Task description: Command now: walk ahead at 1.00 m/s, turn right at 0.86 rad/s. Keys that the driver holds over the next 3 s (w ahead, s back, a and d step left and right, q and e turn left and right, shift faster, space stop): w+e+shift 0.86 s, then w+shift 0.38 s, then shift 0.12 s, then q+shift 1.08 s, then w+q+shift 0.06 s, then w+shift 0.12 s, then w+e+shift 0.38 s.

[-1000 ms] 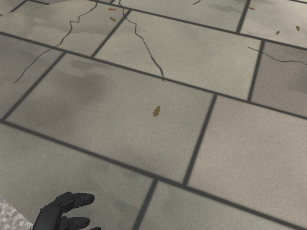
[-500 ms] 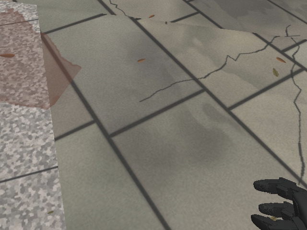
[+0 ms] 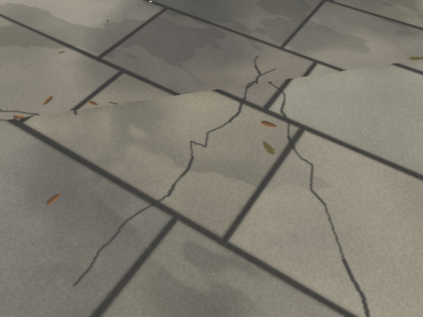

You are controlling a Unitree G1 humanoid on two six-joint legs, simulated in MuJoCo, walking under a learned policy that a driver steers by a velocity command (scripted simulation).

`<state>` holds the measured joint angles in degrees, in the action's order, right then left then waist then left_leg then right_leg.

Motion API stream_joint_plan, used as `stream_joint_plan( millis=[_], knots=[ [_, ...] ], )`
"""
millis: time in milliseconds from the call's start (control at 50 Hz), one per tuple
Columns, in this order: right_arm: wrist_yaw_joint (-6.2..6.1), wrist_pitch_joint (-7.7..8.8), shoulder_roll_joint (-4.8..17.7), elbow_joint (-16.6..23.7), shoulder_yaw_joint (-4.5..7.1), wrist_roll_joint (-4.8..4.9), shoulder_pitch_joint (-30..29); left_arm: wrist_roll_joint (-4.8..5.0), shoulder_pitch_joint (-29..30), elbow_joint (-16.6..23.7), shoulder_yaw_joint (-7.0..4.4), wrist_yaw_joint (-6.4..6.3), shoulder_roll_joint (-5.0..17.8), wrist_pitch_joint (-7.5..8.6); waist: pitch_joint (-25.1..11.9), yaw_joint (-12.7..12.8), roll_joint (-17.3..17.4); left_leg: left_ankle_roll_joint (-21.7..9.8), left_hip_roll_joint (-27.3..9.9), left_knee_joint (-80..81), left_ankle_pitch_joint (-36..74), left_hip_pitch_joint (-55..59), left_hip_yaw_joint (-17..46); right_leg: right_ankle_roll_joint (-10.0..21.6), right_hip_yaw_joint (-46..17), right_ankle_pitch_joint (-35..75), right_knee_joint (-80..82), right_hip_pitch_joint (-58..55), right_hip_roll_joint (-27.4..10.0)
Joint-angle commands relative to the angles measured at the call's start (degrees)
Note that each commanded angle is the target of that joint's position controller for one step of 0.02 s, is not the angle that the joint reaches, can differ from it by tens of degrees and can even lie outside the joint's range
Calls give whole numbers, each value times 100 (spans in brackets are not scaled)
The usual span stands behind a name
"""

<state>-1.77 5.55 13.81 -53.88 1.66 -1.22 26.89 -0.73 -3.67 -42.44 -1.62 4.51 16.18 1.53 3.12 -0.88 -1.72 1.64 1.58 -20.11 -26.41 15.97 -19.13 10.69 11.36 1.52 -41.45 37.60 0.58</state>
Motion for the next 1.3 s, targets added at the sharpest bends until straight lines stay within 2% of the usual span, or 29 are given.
stream_joint_plan(
  millis=[20,40,60,80,120,160,240,320,380,420,440,460,480,500,520,560,640,780,860,920,940,960,980,1000,1040,1080,1160,1240,1300],
  knots=[
    [-58,-124,1543,832,374,-71,-1433,44,-3593,-713,-482,-204,1099,-62,-1247,2145,516,-300,-1270,-4613,7418,-2468,452,555,-612,-930,306,-4408,398],
    [111,-82,733,964,184,-107,-1748,193,-2967,-733,-587,-312,1267,-113,-397,1612,-950,-276,15,-6909,1040,-4239,645,683,-1551,-818,603,-4487,34],
    [131,57,389,1645,28,-30,-926,-41,-2376,-458,-665,-290,1902,-149,-1194,487,-1499,-13,315,-8244,-237,-6214,1740,1836,-4506,-408,1133,-5760,-1017],
    [131,228,588,1798,-43,-97,-1122,-49,-2222,-221,-696,-338,1785,-147,-1631,687,-644,-121,68,-7939,43,-6789,2513,2010,-6020,-2420,2537,-5920,-1575],
    [148,279,840,1756,-7,-165,-1590,-44,-1942,-340,-498,-409,988,-70,-277,204,855,-139,-475,-6569,635,-6365,2551,1289,-5363,-2776,3065,-3940,-1290],
    [145,7,737,1744,-75,-339,-1608,14,-1740,-294,-428,-447,890,132,105,-129,951,58,-736,-5834,614,-5635,2528,1128,-4480,-1663,3041,-2552,-802],
    [246,-193,517,2205,-202,-250,-2581,61,-1807,-217,-438,-422,980,337,339,66,630,287,-865,-3692,1581,-4955,2047,879,-3372,-505,3262,-1470,-64],
    [285,-167,390,2487,-277,-67,-3308,128,-2231,-267,-531,-343,1086,304,-10,652,46,122,-392,-1886,3079,-4597,1834,401,-3268,1018,2868,-2422,95],
    [243,-108,586,2586,-220,-35,-3313,101,-2130,-206,-571,-390,1153,290,-182,610,-167,3,-194,-1005,3007,-4039,2018,160,-3494,1597,2417,-3007,-79],
    [136,-67,1079,2316,-10,0,-2296,49,-1845,-112,-624,-392,1428,315,-875,71,-169,-111,57,-906,2269,-2708,2097,-100,-3542,2816,1205,-3241,-59],
    [52,-40,1315,2059,116,13,-1159,36,-1489,-33,-645,-359,1572,343,-1411,-645,-129,-184,-92,-910,1921,-1491,2108,-211,-3410,2734,-39,-2856,96],
    [-78,-22,1694,1823,286,-112,171,25,-1273,123,-509,-349,1089,416,-2112,-1177,275,-346,-1007,-1065,342,-42,2923,-259,-3066,1415,-1782,-1969,331],
    [-73,-14,2060,1817,359,-405,163,259,-1923,371,-242,-369,63,406,-2702,-519,2023,-804,-2800,-162,-1421,1241,5878,-420,-2388,-3304,-3449,-134,962],
    [-9,-80,1857,1892,418,-295,-487,188,-1884,431,-161,-410,443,312,-2480,-318,2101,-1040,-2859,580,-2609,688,7282,-345,-2018,-2753,-4009,639,505],
    [17,-112,1260,1971,304,-218,-1022,24,-1342,361,-233,-396,799,216,-1529,-334,1182,-953,-2484,618,-2399,-223,6206,-365,-1827,-2106,-3908,769,149],
    [59,-124,896,1684,210,-195,-958,-121,-867,429,-250,-224,787,104,-722,-263,373,-762,-1970,602,-295,-1342,4374,-452,-1674,-1764,-3494,555,-232],
    [191,85,651,1135,147,-6,-562,-150,-468,853,-78,-15,333,-138,-190,31,683,-615,-1806,975,1341,-1998,2830,-540,-1582,-1463,-3416,892,-643],
    [190,213,971,781,195,-59,-333,-114,890,1362,42,171,390,-156,599,11,333,-275,-1324,1518,3669,-2151,588,-350,-566,-9,-1141,448,-444],
    [34,41,1489,709,298,-57,38,-98,596,1195,17,104,463,-106,36,332,756,-88,-1494,122,8473,-1120,215,73,139,-698,-300,-804,343],
    [24,-177,1674,920,341,-109,-487,-134,-2327,225,-361,-164,1060,-27,-1206,1679,749,-381,-1603,-3866,7603,-2603,458,511,-773,-1337,588,-4476,569],
    [130,-153,985,1133,216,-153,-438,-23,-1949,154,-535,-302,1515,-77,-1114,1000,-772,-268,-524,-6010,866,-4347,513,547,-2314,-1343,726,-5408,-472],
    [150,-74,896,1761,124,68,-103,-173,-1726,481,-592,-321,2005,-134,-2336,567,-1143,-98,-80,-7606,-138,-6113,1664,1707,-5438,-1540,1694,-6822,-1818],
    [151,53,1149,1797,124,43,-867,-151,-2028,459,-582,-429,1640,-157,-2071,931,18,-136,-374,-7410,565,-6556,2167,1499,-5451,-1933,2403,-6402,-1729],
    [148,94,1046,1754,78,82,-897,-106,-1837,250,-525,-485,1394,-85,-1060,611,314,-179,-653,-6838,787,-6508,2142,1294,-4864,-1780,2604,-5325,-1652],
    [170,-32,847,1611,3,-113,-887,-122,-1471,149,-374,-536,978,136,-380,54,844,-157,-996,-5869,725,-5611,2212,930,-3885,-1100,2726,-3539,-1163],
    [262,-251,695,1531,-26,-216,-746,-44,-1468,28,-233,-523,664,304,-161,-209,672,-51,-1146,-5173,530,-5152,2217,839,-3327,-982,3026,-2641,-863],
    [373,-264,468,2011,-141,-131,-2089,61,-1778,-183,-252,-385,704,484,508,96,298,-66,-1192,-3119,2102,-5344,1847,614,-2351,-262,3628,-2160,-357],
    [476,-201,458,2094,-152,17,-2682,175,-2155,-377,-273,-342,871,613,411,389,217,-407,-742,-1598,3953,-4397,1505,259,-1986,1158,4065,-2711,-481],
    [385,-120,558,2033,-104,-120,-2609,70,-2466,-641,-264,-430,1037,552,114,395,-1,-654,-87,-1078,3418,-4179,1194,-116,-1764,4250,2926,-4051,-554]
  ],
)
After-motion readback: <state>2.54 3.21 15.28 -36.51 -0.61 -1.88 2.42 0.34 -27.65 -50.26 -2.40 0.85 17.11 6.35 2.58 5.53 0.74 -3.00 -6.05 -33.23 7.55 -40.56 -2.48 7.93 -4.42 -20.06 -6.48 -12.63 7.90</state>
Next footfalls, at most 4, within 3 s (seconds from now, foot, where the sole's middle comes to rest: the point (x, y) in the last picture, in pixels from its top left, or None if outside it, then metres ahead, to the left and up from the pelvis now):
0.02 right None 0.22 -0.01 -0.74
0.46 left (203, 255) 0.67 0.05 -0.74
0.94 right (320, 208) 0.84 -0.37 -0.74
1.36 left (376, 130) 1.22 -0.68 -0.74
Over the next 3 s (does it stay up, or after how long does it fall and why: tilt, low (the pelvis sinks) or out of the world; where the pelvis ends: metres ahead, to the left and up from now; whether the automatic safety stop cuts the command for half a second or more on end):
stays up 1.38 -0.77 0.01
